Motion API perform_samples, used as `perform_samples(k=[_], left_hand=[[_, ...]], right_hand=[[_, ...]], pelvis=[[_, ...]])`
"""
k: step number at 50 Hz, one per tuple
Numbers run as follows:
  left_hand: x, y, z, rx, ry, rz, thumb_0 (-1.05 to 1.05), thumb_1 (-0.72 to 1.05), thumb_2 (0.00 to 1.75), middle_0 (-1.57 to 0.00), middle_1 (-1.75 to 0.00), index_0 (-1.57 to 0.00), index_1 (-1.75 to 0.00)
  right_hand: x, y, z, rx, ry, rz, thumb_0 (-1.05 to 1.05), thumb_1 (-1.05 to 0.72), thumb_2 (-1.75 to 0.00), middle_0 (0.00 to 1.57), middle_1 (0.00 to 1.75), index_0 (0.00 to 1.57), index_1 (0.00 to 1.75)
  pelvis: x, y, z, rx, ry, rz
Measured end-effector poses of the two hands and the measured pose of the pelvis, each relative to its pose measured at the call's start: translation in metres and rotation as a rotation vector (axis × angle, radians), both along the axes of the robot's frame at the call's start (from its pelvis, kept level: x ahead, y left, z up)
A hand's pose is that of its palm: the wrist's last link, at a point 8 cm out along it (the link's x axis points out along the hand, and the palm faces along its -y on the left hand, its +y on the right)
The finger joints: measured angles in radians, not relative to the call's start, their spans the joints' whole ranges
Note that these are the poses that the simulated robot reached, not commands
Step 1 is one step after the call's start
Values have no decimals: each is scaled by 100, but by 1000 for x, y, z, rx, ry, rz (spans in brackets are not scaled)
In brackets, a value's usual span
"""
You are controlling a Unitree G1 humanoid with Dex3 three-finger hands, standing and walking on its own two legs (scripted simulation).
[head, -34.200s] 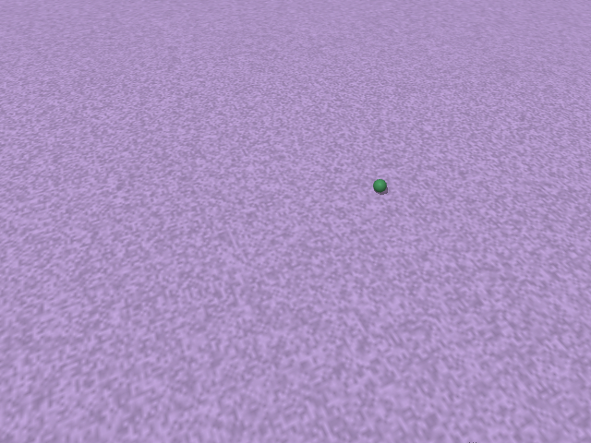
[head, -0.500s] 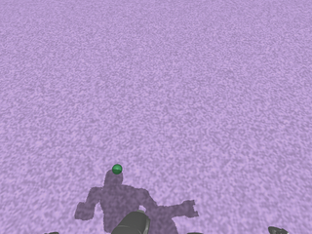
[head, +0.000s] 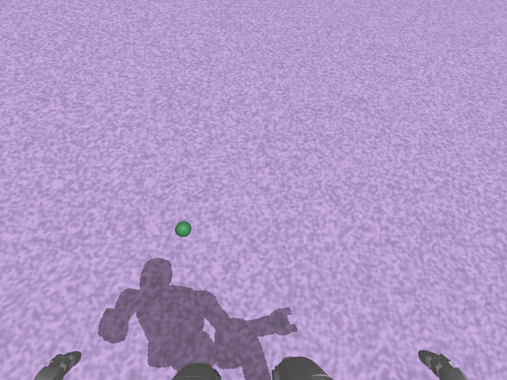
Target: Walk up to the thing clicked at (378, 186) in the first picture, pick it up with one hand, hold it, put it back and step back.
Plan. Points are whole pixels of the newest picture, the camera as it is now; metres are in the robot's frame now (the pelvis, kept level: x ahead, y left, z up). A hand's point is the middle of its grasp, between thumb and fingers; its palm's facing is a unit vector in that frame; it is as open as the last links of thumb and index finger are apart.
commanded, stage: step back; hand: left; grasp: from above
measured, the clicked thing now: (183, 229) +0.70 +0.27 -0.73
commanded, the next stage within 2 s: stand in 1.96 s
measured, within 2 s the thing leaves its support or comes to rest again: neither
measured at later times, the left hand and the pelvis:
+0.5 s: hand out of the picture -0.06 +0.25 -0.15, palm faces +0.04 -0.91 -0.40, open 7.4 cm; pelvis -0.18 -0.02 -0.02, yaw +3 degrees
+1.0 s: hand out of the picture -0.29 +0.22 -0.15, palm faces +0.04 -0.91 -0.42, open 7.4 cm; pelvis -0.34 -0.06 -0.01, yaw +2 degrees
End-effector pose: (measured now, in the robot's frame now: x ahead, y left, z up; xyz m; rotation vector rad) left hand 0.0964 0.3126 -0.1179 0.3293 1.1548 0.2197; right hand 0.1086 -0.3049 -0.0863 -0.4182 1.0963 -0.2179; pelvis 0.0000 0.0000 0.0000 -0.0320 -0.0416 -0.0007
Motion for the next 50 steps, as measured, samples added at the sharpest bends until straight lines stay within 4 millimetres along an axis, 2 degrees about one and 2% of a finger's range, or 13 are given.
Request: perform_samples(k=[4, 7, 13, 15, 19, 24, 28, 31, 36, 40, 45, 50], left_hand=[[-34, -8, -4, 12, 31, -21, 0, 90, 90, -21, -30, -20, -30], [-63, -17, -5, 27, 40, -31, 0, 90, 90, -21, -30, -20, -30], [-127, -33, 10, 40, 68, -5, 0, 90, 90, -21, -30, -20, -30], [-138, -33, 15, 50, 61, 6, 0, 90, 90, -21, -30, -20, -30], [-147, -29, 18, 67, 1, 5, 1, 90, 90, -21, -30, -20, -30], [-159, -18, 5, 51, -79, 6, 0, 90, 90, -21, -30, -20, -30], [-181, -20, 4, 25, -65, 18, 0, 90, 90, -21, -30, -20, -30], [-201, -25, 6, 8, -66, 22, 0, 90, 90, -21, -30, -20, -30], [-246, -36, 4, 11, -37, 1, 0, 90, 90, -21, -30, -20, -30], [-291, -47, -2, 34, -2, -15, 0, 90, 90, -21, -30, -20, -30], [-357, -60, 5, 38, 51, 14, 0, 90, 90, -21, -30, -20, -30], [-395, -55, 12, 53, 43, 58, 1, 90, 90, -21, -30, -20, -30]], right_hand=[[-18, -11, -5, 9, -49, 6, 1, -90, -89, 20, 30, 21, 30], [-37, -25, -16, 25, -63, 1, 1, -90, -89, 20, 30, 21, 30], [-95, -41, -27, 49, -3, -42, 1, -90, -89, 20, 30, 20, 30], [-117, -42, -28, 50, 28, -42, 1, -90, -89, 20, 30, 20, 30], [-162, -42, -33, 37, 111, -29, 1, -90, -89, 20, 30, 20, 30], [-206, -31, -38, 14, 162, -2, 1, -90, -89, 20, 30, 20, 30], [-233, -23, -28, 26, 144, 8, 1, -90, -89, 20, 30, 20, 30], [-244, -25, -18, 16, 110, 13, 1, -90, -89, 20, 30, 21, 30], [-254, -38, -12, 4, 22, 30, 1, -90, -89, 21, 30, 21, 30], [-268, -57, -21, 16, -39, 34, 1, -90, -89, 20, 30, 21, 30], [-307, -68, -25, 36, -20, -2, 1, -90, -89, 20, 30, 20, 30], [-356, -71, -31, 41, 68, 7, 1, -90, -89, 20, 30, 20, 30]], pelvis=[[-31, -9, -7, 7, -2, -31], [-55, -20, -15, 18, 0, -49], [-94, -29, -8, 46, -5, -30], [-105, -30, -6, 53, 0, -15], [-130, -29, -7, 52, 8, 23], [-170, -23, -18, 63, -4, 67], [-198, -23, -10, 31, -13, 67], [-217, -27, -5, 15, -3, 53], [-254, -37, -6, 7, 5, 18], [-288, -51, -17, 9, 5, -15], [-318, -60, -11, 32, -10, -9], [-339, -58, -8, 42, -4, 33]])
